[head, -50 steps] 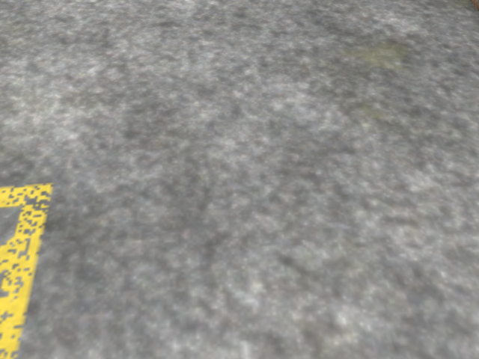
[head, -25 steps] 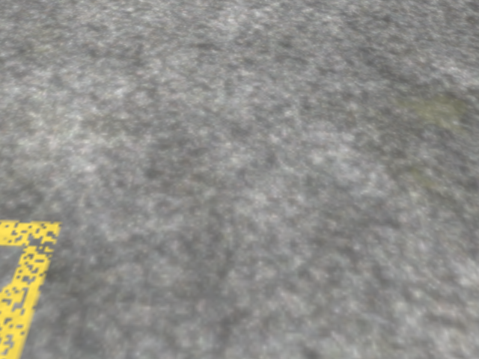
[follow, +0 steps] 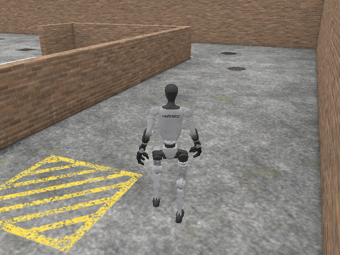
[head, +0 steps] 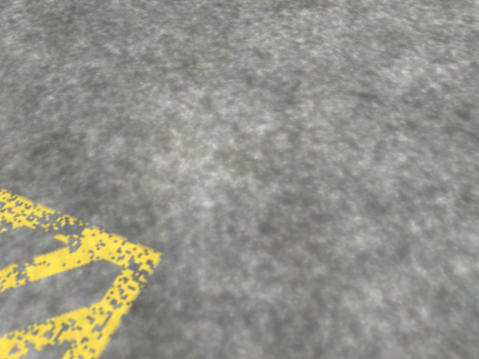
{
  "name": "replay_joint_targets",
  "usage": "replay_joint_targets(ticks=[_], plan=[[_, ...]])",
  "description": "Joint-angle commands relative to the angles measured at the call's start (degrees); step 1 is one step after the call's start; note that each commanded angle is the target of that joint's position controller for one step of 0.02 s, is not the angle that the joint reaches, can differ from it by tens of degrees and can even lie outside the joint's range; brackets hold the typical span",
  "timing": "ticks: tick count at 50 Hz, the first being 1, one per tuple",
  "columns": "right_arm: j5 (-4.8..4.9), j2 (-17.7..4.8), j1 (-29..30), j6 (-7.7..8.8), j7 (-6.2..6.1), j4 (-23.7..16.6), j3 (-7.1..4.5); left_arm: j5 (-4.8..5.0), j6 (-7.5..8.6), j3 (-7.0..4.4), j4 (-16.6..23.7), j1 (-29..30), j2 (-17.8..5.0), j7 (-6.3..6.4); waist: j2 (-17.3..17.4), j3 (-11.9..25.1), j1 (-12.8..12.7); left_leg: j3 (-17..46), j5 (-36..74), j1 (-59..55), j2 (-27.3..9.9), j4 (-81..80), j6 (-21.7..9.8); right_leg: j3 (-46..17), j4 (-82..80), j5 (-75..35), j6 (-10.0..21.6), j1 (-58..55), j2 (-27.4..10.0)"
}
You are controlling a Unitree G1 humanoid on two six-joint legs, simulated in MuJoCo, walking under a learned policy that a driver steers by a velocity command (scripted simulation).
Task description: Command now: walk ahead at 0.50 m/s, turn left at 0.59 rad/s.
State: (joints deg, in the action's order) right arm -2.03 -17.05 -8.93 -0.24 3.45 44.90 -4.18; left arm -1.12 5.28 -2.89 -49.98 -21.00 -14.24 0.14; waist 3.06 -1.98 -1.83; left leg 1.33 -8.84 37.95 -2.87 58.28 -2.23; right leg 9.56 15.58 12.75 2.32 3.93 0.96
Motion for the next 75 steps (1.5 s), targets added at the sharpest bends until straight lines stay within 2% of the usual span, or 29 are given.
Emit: replay_joint_targets(ticks=[1,6,8,10,11,12,13,14,15,17,22,27,34,38,39,40,41,42,44,45,48,55,62,66,67,69,70,72,75], plan=[[0.18,0.3,4.9,0.74,0.96,-5.2,1.05,0.04,0.91,-1.08,3.0,1.3,-5.9,-0.01,-7.9,-1.4,0.7,-2.0,6.8,0.5,-0.8,-8.8,0.1,-4.1,-6.8,-20.9,5.3,0.6,-13.8],[-0.33,-0.1,11.8,0.84,1.46,-8.4,1.60,0.00,-0.05,-1.67,1.0,-2.9,-8.3,0.69,-7.7,-2.9,-1.0,-7.0,3.1,-3.3,0.6,-20.3,-2.9,0.1,-3.9,-28.2,4.3,-5.8,-16.3],[-0.68,-0.9,10.6,0.76,0.97,-8.5,1.25,-0.12,-0.91,-1.92,0.3,-3.6,-9.8,1.07,-8.7,-1.2,0.1,-9.3,-2.9,-8.0,3.7,-22.6,-5.1,2.5,2.8,-44.2,3.6,-8.6,-16.7],[-1.13,-2.6,1.5,1.29,0.19,-6.0,0.20,-0.04,-1.97,-2.01,-0.1,-4.4,-11.1,1.29,-8.8,4.7,3.9,-9.6,-6.6,-20.0,8.0,-26.2,-8.0,3.9,18.3,-53.6,3.2,-7.9,-16.7],[-1.74,-4.5,-8.4,1.80,-0.61,-2.7,-0.90,0.04,-2.22,-1.67,0.5,-3.9,-10.6,1.20,-6.0,10.0,8.4,-6.3,-4.5,-34.2,7.5,-30.2,-10.0,4.9,31.4,-44.8,1.9,-0.3,-15.5],[-2.24,-10.3,-13.6,1.89,-1.67,-2.2,-2.45,1.05,-1.96,-0.22,3.9,-5.5,-5.1,0.28,4.8,17.6,8.6,16.7,-12.8,-53.9,-9.2,-32.0,-15.3,5.1,51.0,-11.6,-0.8,20.9,-10.9],[0.03,-13.2,-13.7,1.34,-2.22,-3.3,-2.98,0.53,-1.67,-0.70,6.6,-3.0,-6.3,-0.17,7.7,21.6,7.7,41.6,-5.1,-57.8,-20.3,-40.6,-20.2,-2.9,64.4,18.8,-2.6,33.4,-1.5],[0.88,-11.2,-13.2,0.91,-2.93,-2.1,-2.59,0.15,-1.68,-1.21,7.3,3.1,-8.2,-0.26,-0.2,14.5,8.6,30.9,3.0,-53.4,-17.7,-40.8,-18.6,-8.9,64.7,12.3,-2.1,38.0,-4.8],[1.12,-8.3,-10.3,1.33,-3.30,-1.3,-1.80,0.85,-1.07,-0.49,7.3,3.8,-6.5,-0.48,-0.7,7.9,6.3,23.0,10.0,-45.4,-15.3,-41.2,-17.0,-9.1,60.8,8.3,-1.7,37.0,-6.7],[1.38,-4.1,-6.0,2.48,-3.43,-0.7,-0.33,-0.45,-1.90,-0.38,5.3,0.8,-5.7,-0.71,-2.0,2.8,1.2,13.5,17.1,-34.1,-9.3,-43.7,-12.3,-9.7,51.6,6.1,-1.8,29.5,-9.1],[1.26,-4.1,-8.2,4.94,-2.86,1.8,-0.04,-0.39,-4.53,-0.63,3.4,0.8,-4.3,-2.20,-0.6,0.7,0.2,5.0,16.7,-30.3,-6.8,-50.1,-9.6,-9.6,46.4,-1.6,-2.0,29.4,-8.5],[1.13,-3.3,-11.8,5.65,-3.29,4.0,0.50,0.13,-4.32,-0.96,5.2,9.1,-4.2,-2.16,-0.3,-2.8,2.8,-0.4,16.7,-35.4,-6.9,-52.2,-6.3,-12.9,37.4,-10.5,-1.5,37.1,-5.3],[0.79,-2.9,-16.1,5.74,-4.98,7.5,1.44,-0.69,-3.58,0.64,8.8,18.6,-1.9,-3.10,-0.3,-4.7,5.2,-7.6,34.8,-44.8,-8.7,-48.4,-4.3,-4.2,21.8,-11.4,1.4,35.1,-2.6],[0.54,-6.4,-13.3,4.78,-6.36,7.6,0.79,-1.45,-2.65,-0.42,5.0,3.1,-4.6,-2.21,3.1,4.1,-1.6,-10.3,64.8,-44.7,-8.5,-22.6,-1.7,-0.9,17.0,-4.8,6.0,16.7,4.8],[1.34,-7.1,-11.0,4.67,-6.25,6.7,0.67,-2.22,-1.88,-1.29,3.0,-4.3,-6.2,-1.82,1.8,7.9,-5.9,-11.4,53.3,-38.6,-6.8,-9.0,-1.1,-3.8,10.2,-12.6,7.9,6.0,3.9],[1.76,-4.4,-11.0,5.22,-5.82,4.2,1.28,-2.21,-1.65,-2.78,2.6,-7.9,-11.7,-1.14,-6.4,13.5,-6.3,-12.7,15.1,-24.4,-0.9,10.7,0.2,-17.6,13.1,-34.5,12.2,-8.3,-8.9],[3.29,-0.9,-16.9,5.14,-5.25,2.0,1.84,-0.71,-2.18,-4.29,3.7,-5.6,-17.3,-0.93,-17.1,22.7,-1.1,-4.9,-26.4,-5.1,9.8,30.5,2.4,-43.8,13.7,-64.5,24.9,-24.6,-24.8],[1.13,-3.7,-13.8,4.83,-5.12,2.5,1.62,1.95,-2.92,-4.55,4.6,-3.6,-15.4,-0.84,-3.7,22.8,-2.7,2.8,-19.2,-3.3,4.6,30.4,2.0,-37.8,11.7,-60.7,24.3,-20.0,-22.3],[1.03,-3.3,-8.8,4.82,-4.89,0.9,1.66,1.71,-4.04,-2.55,5.6,4.2,-8.4,-0.28,-0.2,6.5,0.8,1.6,-14.2,-2.4,0.7,21.4,2.6,-28.6,5.3,-46.6,18.6,-2.4,-16.4],[0.19,-3.5,-7.9,3.78,-4.80,0.3,1.50,1.94,-4.24,-2.04,5.9,5.5,-6.8,-0.02,-0.3,3.5,2.0,1.7,-13.7,-4.1,-0.2,17.0,3.3,-25.8,3.5,-44.0,16.6,3.1,-13.4],[-0.21,-1.4,-10.6,0.66,-4.71,-0.1,1.85,0.85,-3.78,-2.36,5.8,5.6,-8.8,-0.37,-3.1,4.8,4.1,0.2,-11.8,-9.8,0.7,10.0,5.1,-21.4,3.0,-47.3,14.7,10.0,-9.4],[0.31,-2.7,-2.7,-0.94,-5.14,-3.8,1.40,0.69,-5.42,-3.26,7.3,3.7,-10.7,0.21,-7.7,6.7,1.2,1.3,-5.9,-5.3,0.3,-1.4,6.4,-26.2,3.6,-28.9,10.3,7.1,-7.0],[1.51,-3.6,1.9,-0.36,-5.79,-6.4,1.68,-0.35,-6.97,-3.99,8.6,2.6,-11.6,0.49,-9.5,4.9,-0.9,3.4,-12.0,-7.3,3.3,-12.1,4.9,-35.5,7.1,-25.5,11.0,3.0,-8.4],[2.28,-4.0,-3.0,0.78,-6.16,-6.1,1.86,0.27,-7.37,-4.09,9.9,6.5,-11.9,0.23,-10.2,4.9,2.2,3.4,-10.7,-19.2,5.4,-28.1,2.9,-39.2,10.5,-28.1,7.8,4.9,-6.3],[1.76,-4.4,-5.8,1.29,-6.49,-5.4,1.73,0.99,-7.44,-3.89,10.6,8.6,-11.3,0.36,-9.1,4.5,4.1,3.9,-4.1,-26.1,4.0,-37.7,2.3,-38.3,12.7,-21.6,5.0,8.9,-3.9],[0.76,-13.7,-1.3,0.98,-6.98,-7.8,0.15,1.53,-7.12,-2.39,12.3,1.8,-5.3,0.64,11.9,5.2,-1.4,27.8,19.0,-36.7,-20.4,-43.1,-7.0,-19.5,30.3,21.7,-1.4,25.5,11.1],[1.19,-11.3,-4.9,0.29,-6.52,-7.0,0.07,-0.73,-7.50,-3.73,10.5,1.8,-11.1,0.93,7.0,6.9,1.1,26.8,27.2,-34.6,-22.1,-40.2,-12.6,-15.9,42.6,25.0,-2.3,25.5,7.7],[1.31,-5.5,-1.4,0.01,-6.11,-7.8,1.70,-0.61,-8.18,-4.30,9.2,3.2,-11.4,0.25,1.5,3.3,-0.6,14.6,26.2,-30.3,-14.5,-39.5,-10.0,-16.0,49.5,17.7,-3.4,24.7,4.7],[0.57,-5.5,-0.3,-0.15,-6.31,-8.7,1.62,0.36,-9.37,-3.83,9.1,3.7,-10.4,-1.50,6.3,3.7,-0.2,5.5,28.5,-31.5,-9.1,-38.7,-7.7,-13.5,53.7,12.2,-5.6,25.7,4.6]])
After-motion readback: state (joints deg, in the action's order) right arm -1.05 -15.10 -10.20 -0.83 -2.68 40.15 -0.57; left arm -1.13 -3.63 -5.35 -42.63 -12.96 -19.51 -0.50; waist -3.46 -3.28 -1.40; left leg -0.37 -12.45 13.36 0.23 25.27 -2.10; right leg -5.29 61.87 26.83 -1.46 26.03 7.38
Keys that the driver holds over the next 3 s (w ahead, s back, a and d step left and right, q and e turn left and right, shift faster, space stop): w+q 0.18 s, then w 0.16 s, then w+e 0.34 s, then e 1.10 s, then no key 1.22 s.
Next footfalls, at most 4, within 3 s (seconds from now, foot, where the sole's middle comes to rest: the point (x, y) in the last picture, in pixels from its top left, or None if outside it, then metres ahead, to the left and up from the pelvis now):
0.22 left None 0.26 0.12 -0.78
0.78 right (262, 322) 0.58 0.02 -0.78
1.36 left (203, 295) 0.66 0.19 -0.78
1.86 right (262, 343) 0.52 0.02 -0.78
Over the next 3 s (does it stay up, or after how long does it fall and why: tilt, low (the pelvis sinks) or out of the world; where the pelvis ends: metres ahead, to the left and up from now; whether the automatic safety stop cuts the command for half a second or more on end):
stays up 0.55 0.13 0.00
